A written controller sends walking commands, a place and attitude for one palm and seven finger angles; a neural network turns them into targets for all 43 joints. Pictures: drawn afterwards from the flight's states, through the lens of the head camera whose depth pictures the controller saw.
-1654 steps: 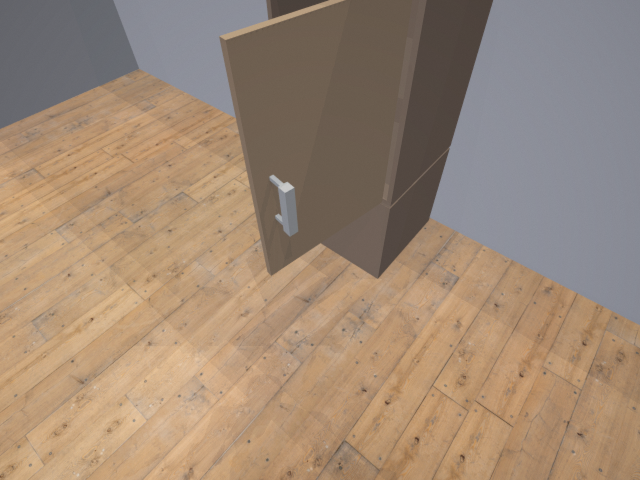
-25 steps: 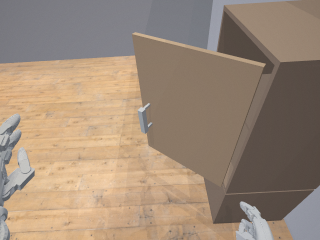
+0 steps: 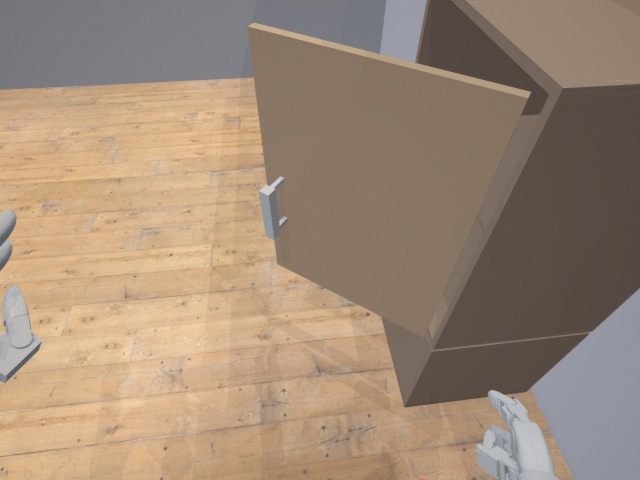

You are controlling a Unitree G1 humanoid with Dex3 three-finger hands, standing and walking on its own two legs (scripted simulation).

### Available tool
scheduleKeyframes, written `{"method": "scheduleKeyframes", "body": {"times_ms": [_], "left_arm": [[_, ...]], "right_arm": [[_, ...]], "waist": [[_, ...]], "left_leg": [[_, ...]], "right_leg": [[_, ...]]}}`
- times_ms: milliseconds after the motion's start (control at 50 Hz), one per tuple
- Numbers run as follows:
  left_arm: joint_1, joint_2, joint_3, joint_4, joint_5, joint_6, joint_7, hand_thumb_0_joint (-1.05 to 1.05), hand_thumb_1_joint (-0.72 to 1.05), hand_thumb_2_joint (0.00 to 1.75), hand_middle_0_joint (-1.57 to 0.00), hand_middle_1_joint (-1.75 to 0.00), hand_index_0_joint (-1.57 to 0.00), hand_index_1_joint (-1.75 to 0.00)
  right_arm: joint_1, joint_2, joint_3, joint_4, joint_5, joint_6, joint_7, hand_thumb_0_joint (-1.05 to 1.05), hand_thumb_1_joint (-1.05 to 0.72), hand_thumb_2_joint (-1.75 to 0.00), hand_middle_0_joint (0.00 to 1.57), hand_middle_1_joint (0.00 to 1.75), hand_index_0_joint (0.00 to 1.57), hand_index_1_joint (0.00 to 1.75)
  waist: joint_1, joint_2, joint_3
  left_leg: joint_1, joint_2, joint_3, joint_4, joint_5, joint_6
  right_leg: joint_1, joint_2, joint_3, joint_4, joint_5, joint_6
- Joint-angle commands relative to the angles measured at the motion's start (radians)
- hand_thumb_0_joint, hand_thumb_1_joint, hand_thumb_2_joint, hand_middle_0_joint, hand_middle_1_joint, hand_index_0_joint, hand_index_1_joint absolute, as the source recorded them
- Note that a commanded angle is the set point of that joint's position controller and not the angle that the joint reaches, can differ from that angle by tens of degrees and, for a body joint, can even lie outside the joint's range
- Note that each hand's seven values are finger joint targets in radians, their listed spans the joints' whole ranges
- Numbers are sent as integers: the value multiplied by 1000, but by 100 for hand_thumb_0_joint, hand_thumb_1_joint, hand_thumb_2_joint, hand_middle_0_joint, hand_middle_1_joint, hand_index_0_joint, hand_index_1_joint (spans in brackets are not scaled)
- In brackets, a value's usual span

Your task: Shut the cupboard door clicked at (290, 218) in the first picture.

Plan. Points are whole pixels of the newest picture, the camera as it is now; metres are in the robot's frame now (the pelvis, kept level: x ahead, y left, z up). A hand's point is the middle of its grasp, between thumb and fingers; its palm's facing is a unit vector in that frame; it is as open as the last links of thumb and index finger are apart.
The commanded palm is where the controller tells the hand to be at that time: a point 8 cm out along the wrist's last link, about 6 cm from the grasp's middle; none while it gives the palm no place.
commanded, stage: step back with the hand held close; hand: left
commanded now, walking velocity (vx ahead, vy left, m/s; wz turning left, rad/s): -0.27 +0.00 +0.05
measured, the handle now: (276, 207) +0.64 +0.13 -0.09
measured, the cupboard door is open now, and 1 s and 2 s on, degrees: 52 52 52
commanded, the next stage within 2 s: stop stepping back and stand still in 0.78 s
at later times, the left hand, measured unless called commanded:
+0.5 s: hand out of the picture +0.09 +0.27 +0.17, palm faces +0.46 -0.76 -0.46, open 7.4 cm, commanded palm +0.02 +0.30 +0.18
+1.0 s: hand out of the picture -0.04 +0.30 +0.18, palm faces +0.53 -0.79 -0.32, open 7.4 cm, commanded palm -0.10 +0.34 +0.18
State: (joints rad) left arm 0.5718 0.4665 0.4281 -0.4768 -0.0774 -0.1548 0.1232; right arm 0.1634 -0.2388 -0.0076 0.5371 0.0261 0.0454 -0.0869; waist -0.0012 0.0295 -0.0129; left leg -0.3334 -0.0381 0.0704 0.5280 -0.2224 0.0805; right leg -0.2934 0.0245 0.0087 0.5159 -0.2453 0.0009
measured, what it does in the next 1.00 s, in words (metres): walks backwards: right foot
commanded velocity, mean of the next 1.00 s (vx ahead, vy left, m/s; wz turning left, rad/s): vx -0.27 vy -0.01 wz -0.04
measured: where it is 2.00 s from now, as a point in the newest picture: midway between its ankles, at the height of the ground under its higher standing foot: outside the picture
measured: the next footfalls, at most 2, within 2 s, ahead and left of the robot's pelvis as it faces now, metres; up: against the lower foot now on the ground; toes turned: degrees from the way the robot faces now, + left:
right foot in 0.84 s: -0.22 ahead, -0.13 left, +0.00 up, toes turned +6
left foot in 1.26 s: -0.29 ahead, +0.18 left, +0.00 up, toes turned +5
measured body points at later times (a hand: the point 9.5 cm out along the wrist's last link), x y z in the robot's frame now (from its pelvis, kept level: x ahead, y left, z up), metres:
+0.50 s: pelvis -0.09 -0.01 -0.01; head -0.08 +0.02 +0.44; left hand +0.06 +0.30 +0.19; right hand +0.09 -0.23 -0.09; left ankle +0.03 +0.07 -0.73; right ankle -0.04 -0.13 -0.73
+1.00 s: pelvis -0.21 +0.03 -0.02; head -0.23 +0.07 +0.42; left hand -0.07 +0.34 +0.20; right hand +0.00 -0.18 -0.08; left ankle +0.01 +0.08 -0.73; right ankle -0.26 -0.14 -0.73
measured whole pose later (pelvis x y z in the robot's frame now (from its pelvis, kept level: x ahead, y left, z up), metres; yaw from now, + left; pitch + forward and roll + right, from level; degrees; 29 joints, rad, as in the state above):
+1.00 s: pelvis -0.21 +0.03 -0.02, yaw +6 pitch -2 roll -7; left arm 0.43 0.44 0.40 -0.57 -0.05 -0.24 0.14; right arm 0.18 -0.18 0.01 0.65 0.00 -0.11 -0.08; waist 0.03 0.01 -0.02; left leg -0.54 0.05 0.11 0.48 0.07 0.08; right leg -0.12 0.08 -0.01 0.60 -0.45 0.03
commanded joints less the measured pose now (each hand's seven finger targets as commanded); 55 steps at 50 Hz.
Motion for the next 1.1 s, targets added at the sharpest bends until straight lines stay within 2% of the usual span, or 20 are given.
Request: {"method": "scheduleKeyframes", "body": {"times_ms": [0, 160, 260, 400, 460, 540, 600, 660, 740, 780, 820, 840, 860, 900, 940, 980, 1020, 1040, 1060, 1080], "left_arm": [[-36, 184, 161, -199, 10, -72, 26, 0, 90, 90, -20, -30, -20, -30], [-143, 134, 140, -226, 52, -116, 30, 0, 90, 90, -20, -30, -20, -30], [-124, 128, 142, -205, 45, -135, 25, 0, 90, 90, -20, -30, -20, -30], [-67, 187, 175, -248, 29, -157, 45, 0, 90, 90, -20, -30, -20, -30], [-96, 185, 150, -273, 26, -164, 60, 0, 90, 90, -20, -30, -20, -30], [-77, 195, 171, -267, 27, -171, 68, 0, 90, 90, -20, -30, -20, -30], [-69, 190, 217, -206, 45, -181, 55, 0, 90, 90, -20, -30, -20, -30], [-90, 186, 206, -247, 23, -177, 40, 0, 90, 90, -20, -30, -20, -30], [-2, 159, 160, -261, -21, -159, 33, 0, 90, 90, -20, -30, -20, -30], [-35, 168, 150, -298, -20, -175, 36, 0, 90, 90, -20, -30, -20, -30], [-129, 192, 139, -335, 0, -195, 55, 0, 90, 90, -20, -30, -20, -30], [-208, 234, 158, -329, 16, -203, 67, 0, 90, 90, -20, -30, -20, -30], [-260, 175, 78, -304, 18, -191, 57, 0, 90, 90, -20, -30, -20, -30], [-290, 207, 115, -313, 19, -138, 46, 0, 90, 90, -20, -30, -20, -30], [-271, 162, 107, -249, 14, -111, 42, 0, 90, 90, -20, -30, -20, -30], [-267, 167, 136, -208, 12, -96, 37, 0, 90, 90, -20, -30, -20, -30], [-182, 185, 169, -205, -12, -56, 25, 0, 90, 90, -20, -30, -20, -30], [-127, 191, 172, -241, -25, -50, 17, 0, 90, 90, -20, -30, -20, -30], [-50, 220, 195, -275, -24, -62, 17, 0, 90, 90, -20, -30, -20, -30], [4, 235, 186, -349, -21, -80, 17, 0, 90, 90, -20, -30, -20, -30]], "right_arm": [[-92, -145, -45, -162, -3, -59, -16, 0, -90, -90, 20, 30, 20, 30], [-54, -155, -48, -151, -19, -105, -15, 0, -90, -90, 20, 30, 20, 30], [-51, -150, -52, -136, -22, -128, -2, 0, -90, -90, 20, 30, 20, 30], [-42, -122, -58, -101, -25, -138, 18, 0, -90, -90, 20, 30, 20, 30], [-42, -103, -46, -86, -27, -136, 17, 0, -90, -90, 20, 30, 20, 30], [-57, -116, -47, -92, -23, -144, 0, 0, -90, -90, 20, 30, 20, 30], [-101, -146, -58, -102, -26, -168, -11, 0, -90, -90, 20, 30, 20, 30], [-78, -123, -70, -90, -36, -175, 4, 0, -90, -90, 20, 30, 20, 30], [-85, -100, -63, -78, -20, -194, 22, 0, -90, -90, 20, 30, 20, 30], [-61, -93, -53, -50, -27, -191, 29, 0, -90, -90, 20, 30, 20, 30], [-29, -71, -41, -7, -31, -191, 26, 0, -90, -90, 20, 30, 20, 30], [-33, -77, -36, -1, -37, -196, 17, 0, -90, -90, 20, 30, 20, 30], [-40, -86, -52, 6, -18, -202, 10, 0, -90, -90, 20, 30, 20, 30], [-45, -111, -64, -19, -22, -209, -15, 0, -90, -90, 20, 30, 20, 30], [-63, -105, -49, -41, -19, -208, -13, 0, -90, -90, 20, 30, 20, 30], [-88, -123, -40, -68, -22, -190, -6, 0, -90, -90, 20, 30, 20, 30], [-72, -103, -43, -84, -33, -171, 6, 0, -90, -90, 20, 30, 20, 30], [-59, -85, -58, -94, -36, -165, 18, 0, -90, -90, 20, 30, 20, 30], [-37, -65, -69, -98, -14, -164, 33, 0, -90, -90, 20, 30, 20, 30], [-26, -77, -81, -85, 17, -163, 40, 0, -90, -90, 20, 30, 20, 30]], "waist": [[14, 68, -108], [9, 160, -50], [2, 75, -45], [-8, -44, -114], [-22, -61, -110], [-19, 62, -94], [11, 260, -76], [15, 176, -147], [21, 160, -205], [9, 74, -203], [-13, -121, -200], [-26, -129, -178], [-40, -170, -205], [-35, -34, -209], [-13, 201, -113], [-4, 307, -11], [34, 357, -92], [63, 333, -143], [87, 70, -146], [65, -476, -56]], "left_leg": [[-212, 182, -213, -208, -108, 9], [-487, 261, -316, -347, -541, 52], [-409, 227, -295, -276, -472, 37], [-135, 107, -155, 11, -270, -40], [-31, 82, -136, 74, -152, -61], [-103, 158, -228, -126, -231, -26], [-536, 345, -446, -454, -669, 55], [-359, 335, -344, -411, -466, 10], [-70, 274, -181, -319, -288, -80], [72, 220, -108, -156, -166, -126], [242, 133, -29, 138, 0, -135], [272, 119, -7, 151, 33, -127], [293, 110, -37, 111, 105, -110], [366, 158, -78, -1, 274, -77], [184, 227, -175, -273, -182, -72], [-66, 222, -180, -456, -653, -189], [-128, 210, -153, -553, -673, -366], [-109, 114, 3, -430, -530, -435], [29, -29, 174, 72, -344, -412], [150, -20, -50, 928, -269, -266]], "right_leg": [[241, -45, 60, 49, 163, 8], [356, 23, 9, 230, 26, 22], [269, 20, 49, 150, 21, 3], [-38, -149, 267, -116, -146, -75], [-142, -195, 265, -162, -95, -92], [-77, -44, 98, -38, -125, -24], [306, 109, -10, 342, -115, 13], [218, 99, -27, 389, -215, -9], [99, 56, -66, 51, -295, -35], [-22, -38, 56, -169, -252, -71], [-233, -259, 297, -281, -14, -135], [-245, -281, 255, -257, 221, -122], [-217, -216, 176, -159, 256, -76], [-199, -73, 40, -33, 161, -3], [-97, 44, -39, 5, -246, -2], [14, 145, -131, 115, -457, -49], [158, 213, -223, 229, -451, -63], [200, 198, -246, 136, -450, -89], [15, 57, -160, -117, -461, -146], [-523, -305, 347, -292, -530, -263]]}}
